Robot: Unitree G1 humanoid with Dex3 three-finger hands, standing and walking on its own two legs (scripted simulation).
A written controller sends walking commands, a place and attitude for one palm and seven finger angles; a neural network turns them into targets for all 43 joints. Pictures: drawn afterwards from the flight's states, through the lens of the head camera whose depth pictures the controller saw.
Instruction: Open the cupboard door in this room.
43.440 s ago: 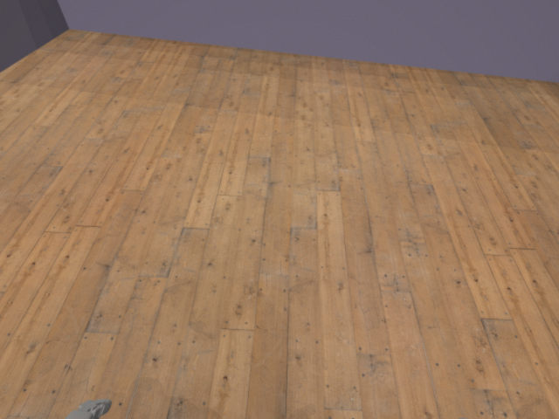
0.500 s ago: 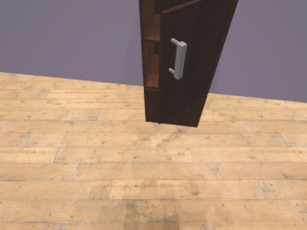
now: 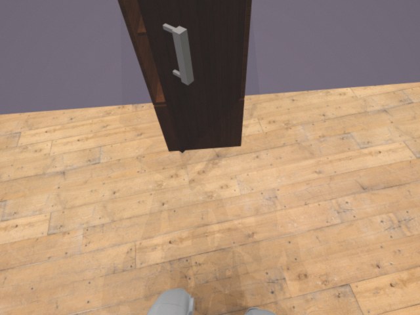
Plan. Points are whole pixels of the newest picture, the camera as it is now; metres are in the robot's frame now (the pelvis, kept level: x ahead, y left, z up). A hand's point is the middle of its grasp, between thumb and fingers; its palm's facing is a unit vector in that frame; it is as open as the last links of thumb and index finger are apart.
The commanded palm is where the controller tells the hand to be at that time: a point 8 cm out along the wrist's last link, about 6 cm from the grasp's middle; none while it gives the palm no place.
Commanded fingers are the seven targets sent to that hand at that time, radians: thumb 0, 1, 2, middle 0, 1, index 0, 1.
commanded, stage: walk to a spot facing it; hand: left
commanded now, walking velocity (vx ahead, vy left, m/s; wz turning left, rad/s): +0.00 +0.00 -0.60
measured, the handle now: (177, 55) +0.69 +0.15 +0.07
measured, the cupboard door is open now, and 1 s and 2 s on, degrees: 47 47 47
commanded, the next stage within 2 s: none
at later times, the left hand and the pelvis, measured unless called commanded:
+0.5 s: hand (120, 294) +0.16 +0.23 -0.16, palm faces -0.23 -0.94 -0.25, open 7.3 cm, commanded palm none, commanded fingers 0.00 0.90 0.90 -0.20 -0.30 -0.20 -0.30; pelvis +0.00 +0.03 +0.01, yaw -18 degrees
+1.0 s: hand (177, 266) +0.22 +0.11 -0.16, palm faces -0.60 -0.78 -0.19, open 7.3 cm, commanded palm none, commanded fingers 0.00 0.90 0.90 -0.20 -0.30 -0.20 -0.30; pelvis +0.00 +0.02 +0.01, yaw -37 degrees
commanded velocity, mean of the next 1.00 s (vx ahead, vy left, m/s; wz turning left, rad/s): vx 0.04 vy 0.00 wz -0.60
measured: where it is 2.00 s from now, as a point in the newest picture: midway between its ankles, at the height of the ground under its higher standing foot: (293, 314)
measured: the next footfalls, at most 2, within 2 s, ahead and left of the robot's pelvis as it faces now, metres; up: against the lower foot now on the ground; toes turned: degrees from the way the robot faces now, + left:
left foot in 0.34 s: +0.07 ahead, +0.16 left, +0.00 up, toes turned -16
right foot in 0.64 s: +0.01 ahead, -0.13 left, +0.00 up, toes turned -25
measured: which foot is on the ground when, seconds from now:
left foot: up 0.00-0.32, down 0.34-0.62, up 0.64-0.84, down 0.86-1.00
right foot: down 0.00-0.34, up 0.36-0.62, down 0.64-0.84, up 0.86-1.00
